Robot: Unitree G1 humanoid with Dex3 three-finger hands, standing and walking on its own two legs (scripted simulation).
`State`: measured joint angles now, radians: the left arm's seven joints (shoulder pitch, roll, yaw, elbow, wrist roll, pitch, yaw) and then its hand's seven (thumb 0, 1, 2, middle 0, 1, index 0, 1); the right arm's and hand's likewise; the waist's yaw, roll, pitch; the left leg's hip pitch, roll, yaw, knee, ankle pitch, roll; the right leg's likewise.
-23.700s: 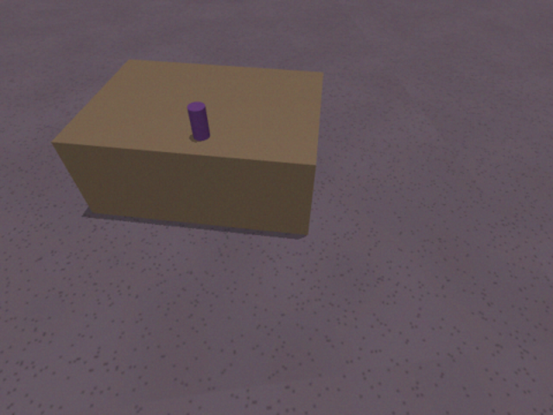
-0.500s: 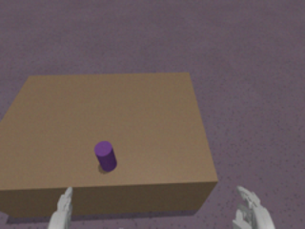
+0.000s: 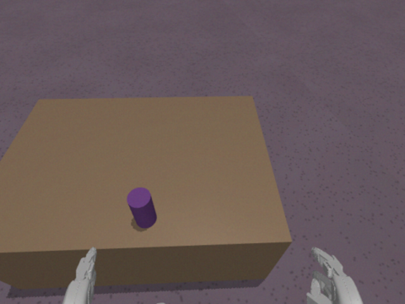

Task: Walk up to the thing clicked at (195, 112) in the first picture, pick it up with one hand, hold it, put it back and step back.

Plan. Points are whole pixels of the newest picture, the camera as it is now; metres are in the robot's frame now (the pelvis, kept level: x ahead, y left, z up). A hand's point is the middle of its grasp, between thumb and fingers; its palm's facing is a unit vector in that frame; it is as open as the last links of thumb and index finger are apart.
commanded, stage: home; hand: left
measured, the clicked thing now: (142, 208) +0.46 +0.20 -0.23
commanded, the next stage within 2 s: stand in 1.00 s
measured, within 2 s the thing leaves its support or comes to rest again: neither
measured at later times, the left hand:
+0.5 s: hand out of the picture +0.17 +0.18 -0.05, palm faces +0.13 -0.96 -0.24, open 17.1 cm
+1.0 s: hand (114, 303) +0.17 +0.18 -0.05, palm faces +0.14 -0.95 -0.27, open 17.5 cm
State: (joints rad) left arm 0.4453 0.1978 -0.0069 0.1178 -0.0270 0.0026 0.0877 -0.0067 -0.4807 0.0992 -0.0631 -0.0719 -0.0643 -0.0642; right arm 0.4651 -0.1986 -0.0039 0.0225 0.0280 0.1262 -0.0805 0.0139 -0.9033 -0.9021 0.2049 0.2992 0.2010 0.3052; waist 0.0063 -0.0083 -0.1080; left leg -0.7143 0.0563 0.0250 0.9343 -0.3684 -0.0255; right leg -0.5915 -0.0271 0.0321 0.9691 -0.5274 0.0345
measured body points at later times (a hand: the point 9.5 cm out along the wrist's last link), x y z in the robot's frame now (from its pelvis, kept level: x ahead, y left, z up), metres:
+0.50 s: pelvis +0.00 -0.01 +0.00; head +0.03 +0.00 +0.45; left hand +0.16 +0.23 -0.03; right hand +0.16 -0.24 -0.05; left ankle +0.06 +0.14 -0.68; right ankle -0.02 -0.14 -0.68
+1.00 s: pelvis +0.00 -0.01 +0.01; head +0.03 -0.01 +0.45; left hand +0.16 +0.22 -0.03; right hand +0.16 -0.25 -0.07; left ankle +0.06 +0.14 -0.68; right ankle -0.02 -0.14 -0.68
